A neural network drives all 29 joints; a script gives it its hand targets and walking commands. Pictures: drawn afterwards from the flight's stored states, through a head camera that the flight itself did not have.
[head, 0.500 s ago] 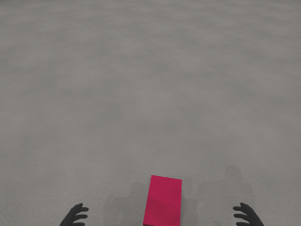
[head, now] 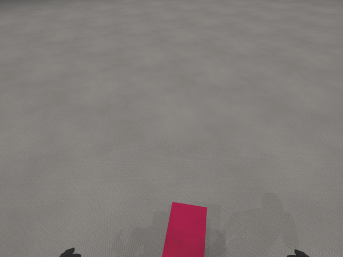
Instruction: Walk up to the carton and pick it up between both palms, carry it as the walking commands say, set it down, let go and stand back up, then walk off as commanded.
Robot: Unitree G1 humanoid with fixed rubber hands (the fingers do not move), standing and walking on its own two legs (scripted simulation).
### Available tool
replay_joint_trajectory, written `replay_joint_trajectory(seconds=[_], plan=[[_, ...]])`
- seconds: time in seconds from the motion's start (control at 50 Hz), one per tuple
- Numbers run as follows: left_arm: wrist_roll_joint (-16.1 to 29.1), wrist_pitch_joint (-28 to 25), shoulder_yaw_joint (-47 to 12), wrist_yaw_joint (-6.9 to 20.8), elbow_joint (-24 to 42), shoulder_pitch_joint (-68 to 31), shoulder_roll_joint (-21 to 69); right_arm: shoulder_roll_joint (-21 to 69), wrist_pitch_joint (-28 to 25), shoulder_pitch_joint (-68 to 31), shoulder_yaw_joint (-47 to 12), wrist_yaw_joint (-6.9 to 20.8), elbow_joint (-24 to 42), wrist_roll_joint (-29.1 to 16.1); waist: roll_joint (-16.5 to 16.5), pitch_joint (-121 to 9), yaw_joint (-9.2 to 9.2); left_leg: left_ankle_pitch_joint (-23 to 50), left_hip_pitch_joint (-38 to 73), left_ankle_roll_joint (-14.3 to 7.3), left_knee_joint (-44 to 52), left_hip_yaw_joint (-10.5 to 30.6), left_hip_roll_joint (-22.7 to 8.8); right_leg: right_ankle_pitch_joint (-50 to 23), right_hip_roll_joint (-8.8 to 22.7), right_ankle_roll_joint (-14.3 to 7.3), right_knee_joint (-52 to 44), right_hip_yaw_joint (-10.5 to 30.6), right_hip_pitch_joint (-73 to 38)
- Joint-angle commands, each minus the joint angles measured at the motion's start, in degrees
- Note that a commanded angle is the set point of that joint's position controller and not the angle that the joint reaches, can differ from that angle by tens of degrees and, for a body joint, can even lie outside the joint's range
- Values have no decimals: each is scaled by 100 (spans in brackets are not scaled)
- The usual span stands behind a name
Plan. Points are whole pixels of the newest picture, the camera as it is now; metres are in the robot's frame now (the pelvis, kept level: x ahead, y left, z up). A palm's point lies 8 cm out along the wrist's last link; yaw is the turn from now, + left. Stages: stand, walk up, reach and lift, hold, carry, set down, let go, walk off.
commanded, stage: stand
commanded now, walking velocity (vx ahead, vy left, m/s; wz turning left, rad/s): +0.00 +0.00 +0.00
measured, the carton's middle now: (185, 241) +0.41 -0.02 -0.64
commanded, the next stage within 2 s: walk off in 1.18 s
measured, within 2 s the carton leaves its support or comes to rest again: neither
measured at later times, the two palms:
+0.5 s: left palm out of the picture +0.09 +0.28 -0.09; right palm out of the picture +0.09 -0.32 -0.09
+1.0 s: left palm out of the picture +0.06 +0.29 -0.09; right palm out of the picture +0.05 -0.32 -0.10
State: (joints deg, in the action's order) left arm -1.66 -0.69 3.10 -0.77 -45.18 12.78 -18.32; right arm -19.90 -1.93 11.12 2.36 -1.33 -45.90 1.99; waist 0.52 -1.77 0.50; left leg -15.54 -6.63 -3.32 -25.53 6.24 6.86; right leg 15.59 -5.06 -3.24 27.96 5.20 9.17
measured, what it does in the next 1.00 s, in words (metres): stands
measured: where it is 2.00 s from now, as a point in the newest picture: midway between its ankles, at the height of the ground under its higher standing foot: outside the picture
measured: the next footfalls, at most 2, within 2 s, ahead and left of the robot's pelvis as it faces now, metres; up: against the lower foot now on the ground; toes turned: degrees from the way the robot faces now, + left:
right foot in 1.90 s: +0.06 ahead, -0.24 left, +0.00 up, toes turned -5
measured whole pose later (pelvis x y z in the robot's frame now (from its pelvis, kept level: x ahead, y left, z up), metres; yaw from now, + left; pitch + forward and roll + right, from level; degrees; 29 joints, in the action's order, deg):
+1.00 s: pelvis -0.03 -0.02 +0.01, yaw -1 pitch -4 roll +0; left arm -1.1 -1.3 1.6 -0.5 -59.0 8.0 -20.5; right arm -21.6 -2.1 9.0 0.5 -1.0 -58.5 0.9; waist 0.4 1.4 0.2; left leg -11.0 -4.9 -1.7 -20.5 6.3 4.5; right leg 8.7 -6.7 -4.3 19.9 5.5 6.3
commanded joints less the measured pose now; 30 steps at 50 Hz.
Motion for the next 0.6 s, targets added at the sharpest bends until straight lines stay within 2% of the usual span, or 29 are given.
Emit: replay_joint_trajectory(seconds=[0.0,0.02,0.04,0.06,0.08,0.1,0.14,0.16,0.18,0.2,0.22,0.24,0.26,0.28,0.3,0.32,0.34,0.36,0.38,0.4,0.42,0.44,0.46,0.48,0.5,0.52,0.54,0.56,0.58], plan=[[-20,-91,231,-44,236,-470,-1249,-1023,-46,-380,214,-34,159,14,-340,189,-51,1116,-185,164,391,703,-858,-1192,925,26,-716,944,92],[-7,-133,229,-30,176,-311,-1086,-1001,-58,-352,205,-32,86,-20,-261,47,18,1049,-84,144,382,694,-882,-1211,1014,14,-783,1038,106],[30,-147,155,-21,171,-453,-1061,-966,-93,-329,198,-45,62,-3,-99,347,-89,1045,-257,139,449,781,-954,-961,1003,-15,-778,1027,171],[0,-151,224,-20,95,-401,-1175,-1094,-81,-329,182,-52,-2,1,-241,434,-38,1011,-208,168,516,841,-953,-941,944,-24,-771,990,258],[1,-130,190,-22,36,-444,-1156,-1002,-95,-510,159,-38,16,-37,-42,432,19,918,-194,140,535,837,-992,-880,905,-3,-800,941,239],[-2,-110,197,-42,3,-430,-1141,-1074,-92,-406,203,-43,-19,-15,-178,367,-28,933,-234,127,527,793,-1023,-958,924,4,-817,968,167],[-23,-162,172,-14,-42,-717,-1244,-944,-85,-476,121,-22,-48,-29,41,514,-59,830,-289,131,559,774,-974,-892,963,17,-846,1039,164],[7,-181,180,-39,-93,-586,-1241,-1126,-80,-454,171,-9,-108,-43,-27,670,23,832,-412,101,521,801,-938,-1139,1046,118,-894,1171,144],[42,-186,144,-14,-161,-437,-1212,-1113,-57,-511,129,-15,-211,-52,-336,508,60,771,-281,109,511,775,-894,-1191,1014,135,-1006,1193,84],[22,-175,159,-40,-185,-540,-1208,-1131,-73,-423,157,-11,-223,-74,-130,362,-32,785,-308,131,568,804,-926,-1160,1076,7,-1013,1213,-71],[44,-166,161,-47,-233,-556,-1301,-1064,-84,-482,141,-28,-244,-59,-138,305,33,927,-322,102,419,759,-917,-1450,1140,53,-1041,1252,-266],[72,-157,146,-36,-286,-584,-1309,-1139,-81,-410,124,-23,-252,-77,-76,200,3,956,-233,136,463,747,-879,-1349,1195,-19,-998,1369,-202],[40,-158,165,-48,-285,-632,-1294,-1052,-78,-406,121,-26,-309,-103,-248,163,-42,1011,-227,159,488,732,-914,-1341,1114,-41,-1032,1249,-333],[41,-146,122,-43,-348,-616,-1294,-1077,-79,-551,120,-22,-319,-89,-157,-121,23,1103,91,172,441,718,-896,-1544,1074,37,-980,1193,-384],[24,-160,113,-52,-316,-681,-1228,-1035,-103,-455,97,-30,-373,-76,-142,196,-68,1050,-141,174,527,726,-963,-1519,1071,-43,-1029,1137,-269],[34,-154,117,-38,-374,-760,-1239,-1047,-114,-419,102,-29,-421,-64,-117,50,13,1147,-110,176,521,697,-953,-1482,1065,40,-985,1146,-430],[31,-166,97,-23,-422,-727,-1239,-1135,-113,-553,106,-13,-383,-74,-120,47,-24,1198,-16,157,469,734,-968,-1709,1091,44,-1011,1074,-349],[50,-152,119,-27,-430,-712,-1333,-1095,-73,-453,77,-32,-433,-87,-205,88,-28,1190,-71,164,546,744,-994,-1662,982,11,-998,984,-392],[46,-142,119,-59,-465,-860,-1233,-1091,-64,-500,104,-38,-469,-96,-14,-96,-30,1331,-56,168,636,716,-1052,-1574,1065,-22,-953,1048,-543],[106,-155,90,-25,-477,-640,-1257,-1126,-81,-527,77,-50,-479,-79,-125,204,30,1201,-90,141,618,722,-999,-1540,1021,50,-1062,1027,-301],[57,-172,105,-36,-620,-604,-1337,-1111,-63,-398,74,-48,-594,-132,-166,180,-13,1126,35,146,601,745,-1006,-1567,1071,74,-1103,1155,-231],[68,-175,82,-57,-640,-624,-1392,-1093,-54,-356,35,-34,-577,-127,45,258,-44,969,-51,142,618,769,-1006,-1509,1087,-20,-1104,1158,-257],[67,-144,118,-69,-690,-595,-1433,-1181,-42,-320,45,-67,-677,-102,-90,338,45,993,-116,154,617,743,-913,-1446,1059,108,-1157,1202,-304],[-1,-145,122,-60,-670,-658,-1429,-1147,-56,-483,53,-61,-639,-96,83,311,-24,929,-85,152,592,715,-987,-1294,1067,19,-1176,1155,-279],[37,-148,98,-42,-656,-754,-1338,-1070,-72,-406,39,-65,-608,-73,30,380,-51,890,-140,118,593,750,-1021,-1112,1088,35,-1154,1196,-169],[55,-141,94,-36,-657,-737,-1381,-1066,-73,-470,25,-35,-645,-70,-122,415,-31,843,-91,110,721,776,-1068,-1054,1070,-44,-1164,1143,-93],[45,-141,68,-11,-705,-773,-1277,-1141,-90,-392,37,-46,-636,-100,-243,409,-22,811,-85,148,761,758,-1019,-991,1021,67,-1196,1100,-69],[68,-165,79,-28,-721,-720,-1402,-1169,-65,-438,3,-27,-744,-101,103,534,48,712,-112,117,835,804,-1044,-872,986,18,-1220,1109,3],[79,-150,112,-15,-752,-761,-1394,-1108,-76,-431,9,-35,-736,-88,-4,545,-2,619,-215,116,856,755,-1047,-829,945,0,-1203,1028,-81]])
